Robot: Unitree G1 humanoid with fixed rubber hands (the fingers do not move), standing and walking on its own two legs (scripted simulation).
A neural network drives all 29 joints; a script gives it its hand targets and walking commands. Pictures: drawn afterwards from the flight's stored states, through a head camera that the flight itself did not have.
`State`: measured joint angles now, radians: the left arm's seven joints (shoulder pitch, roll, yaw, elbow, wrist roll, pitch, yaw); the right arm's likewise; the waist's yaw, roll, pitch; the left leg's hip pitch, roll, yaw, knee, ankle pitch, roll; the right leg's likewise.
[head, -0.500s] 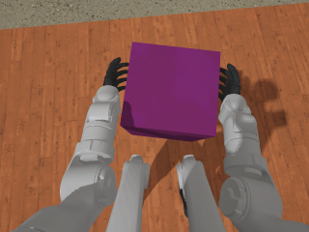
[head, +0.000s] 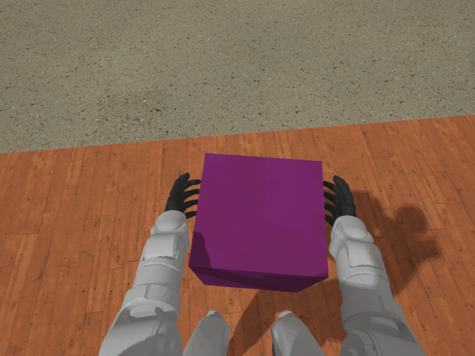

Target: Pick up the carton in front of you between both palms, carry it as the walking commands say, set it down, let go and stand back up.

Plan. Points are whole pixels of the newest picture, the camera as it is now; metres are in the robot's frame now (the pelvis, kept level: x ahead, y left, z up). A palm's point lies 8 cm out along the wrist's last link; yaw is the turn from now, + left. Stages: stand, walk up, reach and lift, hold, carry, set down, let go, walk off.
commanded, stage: reach and lift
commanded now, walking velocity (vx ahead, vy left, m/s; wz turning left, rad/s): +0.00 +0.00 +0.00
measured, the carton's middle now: (256, 230) +0.36 -0.01 -0.11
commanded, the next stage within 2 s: hold in 1.46 s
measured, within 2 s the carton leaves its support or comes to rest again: neither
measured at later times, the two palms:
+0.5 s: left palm (151, 200) +0.32 +0.14 +0.10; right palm (377, 197) +0.32 -0.16 +0.11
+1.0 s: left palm (146, 196) +0.32 +0.15 +0.12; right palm (380, 194) +0.32 -0.16 +0.12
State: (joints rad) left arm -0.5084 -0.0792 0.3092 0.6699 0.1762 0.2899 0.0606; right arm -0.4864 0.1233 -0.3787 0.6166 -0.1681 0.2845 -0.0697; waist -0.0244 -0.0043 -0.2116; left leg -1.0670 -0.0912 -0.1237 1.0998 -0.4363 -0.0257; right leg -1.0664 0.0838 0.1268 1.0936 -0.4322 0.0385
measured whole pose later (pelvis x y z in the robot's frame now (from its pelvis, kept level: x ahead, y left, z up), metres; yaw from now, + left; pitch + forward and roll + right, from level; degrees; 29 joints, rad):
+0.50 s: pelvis +0.04 +0.00 +0.09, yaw +0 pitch +0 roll +0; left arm -0.23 -0.15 0.24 0.40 0.23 0.55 0.04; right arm -0.25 0.15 -0.26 0.40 -0.23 0.55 -0.03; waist 0.00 0.00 -0.10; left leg -0.24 -0.05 -0.14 0.49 -0.25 -0.01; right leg -0.25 0.05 0.14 0.49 -0.25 0.01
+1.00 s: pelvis +0.02 +0.00 +0.09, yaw +0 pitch -4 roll +0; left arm -0.32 -0.16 0.29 0.39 0.30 0.63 0.00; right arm -0.33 0.17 -0.32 0.39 -0.30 0.62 0.00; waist 0.00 0.00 -0.01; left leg -0.16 -0.04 -0.14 0.44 -0.22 -0.01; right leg -0.17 0.04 0.14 0.45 -0.21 0.01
